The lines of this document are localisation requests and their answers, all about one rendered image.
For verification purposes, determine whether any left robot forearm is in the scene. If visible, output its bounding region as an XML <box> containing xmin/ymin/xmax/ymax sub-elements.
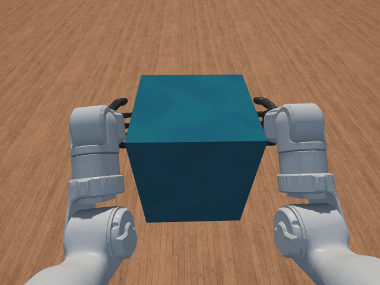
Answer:
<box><xmin>63</xmin><ymin>105</ymin><xmax>126</xmax><ymax>252</ymax></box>

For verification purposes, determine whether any right robot forearm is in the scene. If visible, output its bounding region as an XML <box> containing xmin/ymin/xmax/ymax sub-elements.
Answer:
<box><xmin>264</xmin><ymin>103</ymin><xmax>350</xmax><ymax>241</ymax></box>

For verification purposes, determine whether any carton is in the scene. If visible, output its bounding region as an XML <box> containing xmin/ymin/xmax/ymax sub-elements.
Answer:
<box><xmin>125</xmin><ymin>75</ymin><xmax>268</xmax><ymax>223</ymax></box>

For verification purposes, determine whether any right robot hand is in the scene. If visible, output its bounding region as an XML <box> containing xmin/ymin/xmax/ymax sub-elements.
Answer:
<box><xmin>254</xmin><ymin>97</ymin><xmax>278</xmax><ymax>146</ymax></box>

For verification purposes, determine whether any right robot upper arm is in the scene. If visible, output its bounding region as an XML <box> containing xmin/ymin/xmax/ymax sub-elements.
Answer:
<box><xmin>274</xmin><ymin>203</ymin><xmax>380</xmax><ymax>285</ymax></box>

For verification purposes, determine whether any left robot hand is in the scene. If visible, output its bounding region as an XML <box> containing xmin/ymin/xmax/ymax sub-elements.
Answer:
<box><xmin>108</xmin><ymin>98</ymin><xmax>132</xmax><ymax>148</ymax></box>

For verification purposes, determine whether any left robot upper arm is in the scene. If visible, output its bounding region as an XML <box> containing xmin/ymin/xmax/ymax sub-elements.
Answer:
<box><xmin>24</xmin><ymin>206</ymin><xmax>137</xmax><ymax>285</ymax></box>

